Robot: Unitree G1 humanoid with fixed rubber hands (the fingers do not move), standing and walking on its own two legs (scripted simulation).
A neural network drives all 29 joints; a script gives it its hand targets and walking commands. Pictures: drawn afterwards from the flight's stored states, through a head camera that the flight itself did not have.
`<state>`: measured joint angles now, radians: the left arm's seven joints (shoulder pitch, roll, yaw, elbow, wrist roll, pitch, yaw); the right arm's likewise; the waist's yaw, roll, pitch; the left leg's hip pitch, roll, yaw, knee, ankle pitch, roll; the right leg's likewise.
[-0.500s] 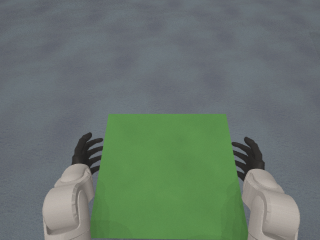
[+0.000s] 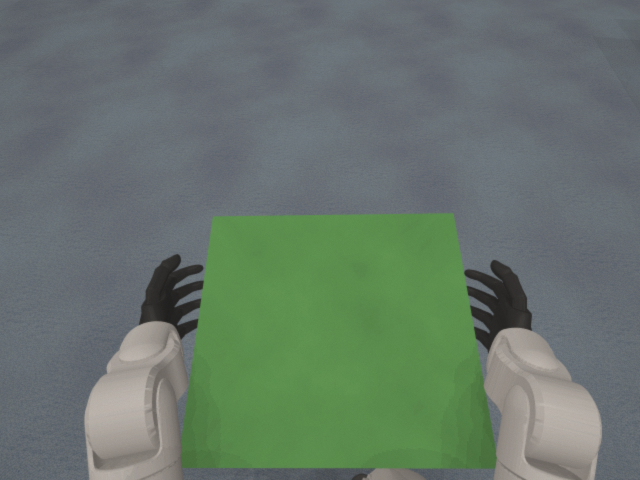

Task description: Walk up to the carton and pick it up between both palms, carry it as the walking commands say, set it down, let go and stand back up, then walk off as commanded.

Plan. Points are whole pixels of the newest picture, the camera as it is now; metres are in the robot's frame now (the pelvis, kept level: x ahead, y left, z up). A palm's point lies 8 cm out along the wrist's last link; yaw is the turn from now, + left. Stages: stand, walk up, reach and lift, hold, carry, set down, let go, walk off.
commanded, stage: carry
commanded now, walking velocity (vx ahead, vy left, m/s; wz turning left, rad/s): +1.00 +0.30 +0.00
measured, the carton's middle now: (333, 341) +0.27 -0.02 +0.02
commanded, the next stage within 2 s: none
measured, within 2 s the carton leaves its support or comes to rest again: neither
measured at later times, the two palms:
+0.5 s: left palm (130, 113) +0.70 +0.32 +0.10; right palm (327, 117) +0.66 -0.04 +0.10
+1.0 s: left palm (114, 19) +1.09 +0.46 +0.12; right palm (261, 10) +1.14 +0.10 +0.11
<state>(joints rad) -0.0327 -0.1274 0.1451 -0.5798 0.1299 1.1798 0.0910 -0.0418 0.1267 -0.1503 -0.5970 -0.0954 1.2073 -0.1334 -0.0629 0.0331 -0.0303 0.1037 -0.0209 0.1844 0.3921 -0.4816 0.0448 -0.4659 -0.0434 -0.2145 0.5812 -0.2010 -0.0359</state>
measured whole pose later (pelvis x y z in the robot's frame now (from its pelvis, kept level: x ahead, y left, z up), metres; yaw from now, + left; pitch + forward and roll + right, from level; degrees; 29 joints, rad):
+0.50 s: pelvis +0.43 +0.17 +0.01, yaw -3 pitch +2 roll +1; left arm -0.09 -0.13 0.20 -0.51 0.11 1.19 0.08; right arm -0.09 0.13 -0.14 -0.52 -0.11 1.20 -0.14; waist -0.05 0.00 0.00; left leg -0.41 0.06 0.23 0.58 -0.20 0.05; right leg -0.26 -0.18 0.02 1.24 -0.39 0.01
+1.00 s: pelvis +0.88 +0.25 +0.03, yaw +4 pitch +1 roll +0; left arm -0.02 -0.13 0.16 -0.50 0.10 1.19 0.12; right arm -0.05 0.13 -0.15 -0.49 -0.14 1.20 -0.10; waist 0.06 0.03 -0.05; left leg -0.48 0.04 -0.03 1.26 -0.16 -0.01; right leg -0.14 -0.07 -0.19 0.37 -0.24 0.02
